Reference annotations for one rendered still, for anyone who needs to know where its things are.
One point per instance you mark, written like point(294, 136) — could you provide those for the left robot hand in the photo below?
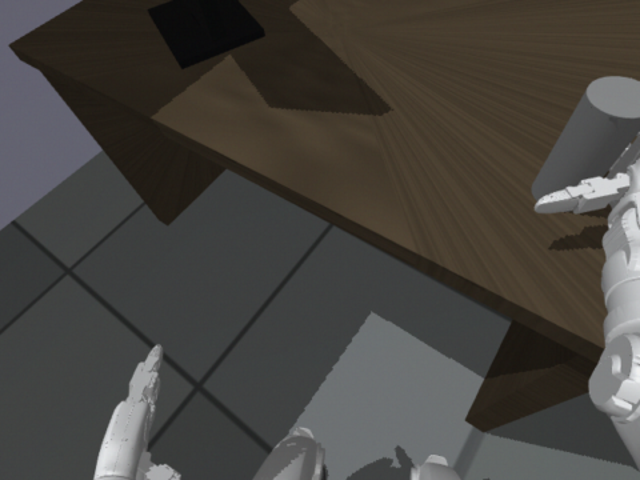
point(124, 448)

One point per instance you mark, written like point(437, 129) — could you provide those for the right robot hand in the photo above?
point(596, 193)

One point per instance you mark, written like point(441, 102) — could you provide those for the desk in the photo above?
point(418, 126)

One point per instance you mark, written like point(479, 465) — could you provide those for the right robot arm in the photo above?
point(614, 385)

